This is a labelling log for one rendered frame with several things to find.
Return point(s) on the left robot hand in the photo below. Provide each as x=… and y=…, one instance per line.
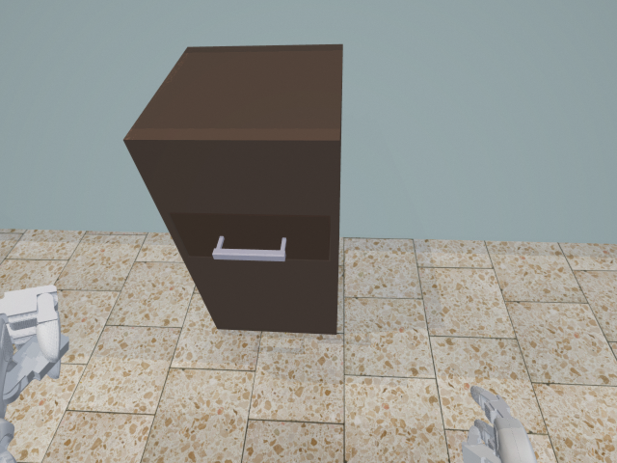
x=29, y=318

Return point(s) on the right robot hand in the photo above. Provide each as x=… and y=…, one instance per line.
x=506, y=442

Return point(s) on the drawer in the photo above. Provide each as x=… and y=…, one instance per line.
x=307, y=236

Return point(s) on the handle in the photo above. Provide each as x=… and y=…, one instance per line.
x=245, y=254

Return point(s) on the cabinet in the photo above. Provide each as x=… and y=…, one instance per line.
x=250, y=130

